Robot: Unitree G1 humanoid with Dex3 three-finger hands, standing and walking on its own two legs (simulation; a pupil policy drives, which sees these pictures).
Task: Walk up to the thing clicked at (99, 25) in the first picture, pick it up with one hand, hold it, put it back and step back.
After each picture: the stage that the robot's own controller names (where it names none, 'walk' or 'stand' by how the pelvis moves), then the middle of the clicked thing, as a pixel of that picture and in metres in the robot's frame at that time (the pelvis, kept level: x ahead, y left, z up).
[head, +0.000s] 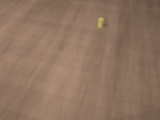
stand; (100, 22) +1.78 -0.22 -0.72
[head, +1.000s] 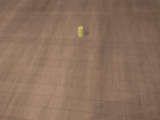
walk; (80, 31) +1.64 +0.14 -0.70
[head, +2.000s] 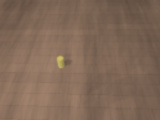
walk; (60, 62) +1.04 +0.30 -0.71
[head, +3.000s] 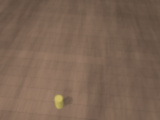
walk; (59, 101) +0.62 +0.21 -0.70
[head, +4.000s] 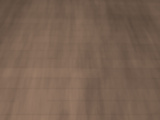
walk; out of the picture +0.37 +0.18 -0.70
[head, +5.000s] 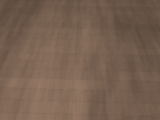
stand; out of the picture +0.29 +0.19 -0.72
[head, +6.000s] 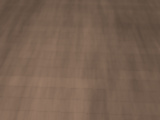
stand; out of the picture +0.30 +0.18 -0.73
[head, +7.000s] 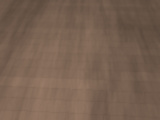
stand; out of the picture +0.31 +0.19 -0.73
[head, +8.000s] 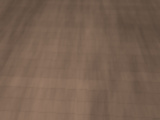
stand; out of the picture +0.29 +0.19 -0.73
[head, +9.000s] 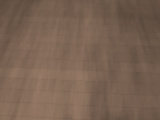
go down; out of the picture +0.31 +0.19 -0.72
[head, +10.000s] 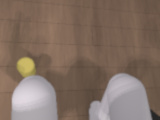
go down; (27, 68) +0.40 +0.20 -0.29
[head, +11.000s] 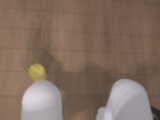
approach; (38, 73) +0.39 +0.19 -0.31
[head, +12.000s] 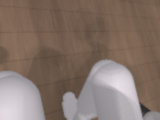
close in; out of the picture +0.38 +0.23 -0.22
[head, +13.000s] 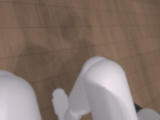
close; out of the picture +0.38 +0.24 -0.22
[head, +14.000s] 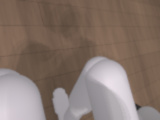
lift; out of the picture +0.37 +0.24 -0.23
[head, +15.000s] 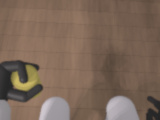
lift; (28, 83) +0.32 +0.19 -0.02
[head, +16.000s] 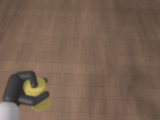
hold; (37, 94) +0.31 +0.17 -0.01
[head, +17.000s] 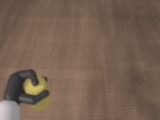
hold; (38, 93) +0.32 +0.17 -0.01
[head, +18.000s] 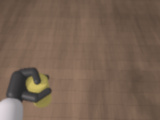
hold; (39, 91) +0.32 +0.16 +0.00
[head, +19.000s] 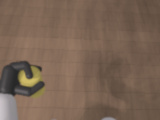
crouch; (33, 82) +0.35 +0.18 -0.06
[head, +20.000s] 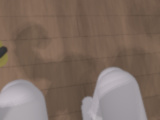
lower; out of the picture +0.44 +0.23 -0.14
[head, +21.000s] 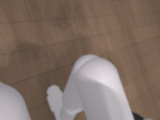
lower; out of the picture +0.42 +0.26 -0.23
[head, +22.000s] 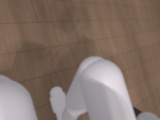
lower; out of the picture +0.41 +0.26 -0.23
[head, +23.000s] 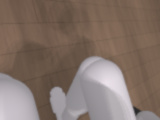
lower; out of the picture +0.41 +0.26 -0.23
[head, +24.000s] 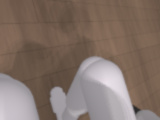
lower; out of the picture +0.40 +0.26 -0.23
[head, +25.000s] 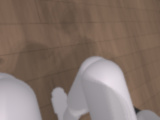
open; out of the picture +0.39 +0.23 -0.23
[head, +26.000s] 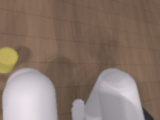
stand; (5, 61) +0.40 +0.21 -0.24
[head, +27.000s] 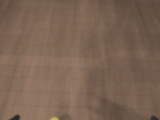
stand; out of the picture +0.35 +0.16 -0.61
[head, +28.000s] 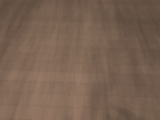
stand; out of the picture +0.34 +0.17 -0.67
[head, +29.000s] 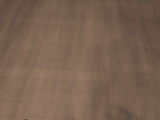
stand; out of the picture +0.34 +0.17 -0.67
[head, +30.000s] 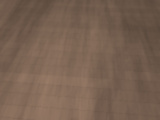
walk; out of the picture +0.36 +0.16 -0.72
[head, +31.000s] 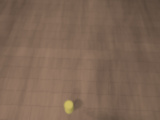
walk; (68, 107) +0.45 +0.11 -0.70
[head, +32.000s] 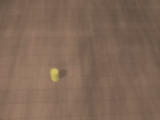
walk; (55, 75) +0.72 +0.22 -0.70
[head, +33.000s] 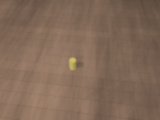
stand; (72, 64) +0.99 +0.15 -0.70
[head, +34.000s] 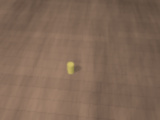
stand; (70, 68) +0.99 +0.15 -0.72
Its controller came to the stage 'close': yes
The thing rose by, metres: 0.72
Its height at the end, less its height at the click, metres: +0.00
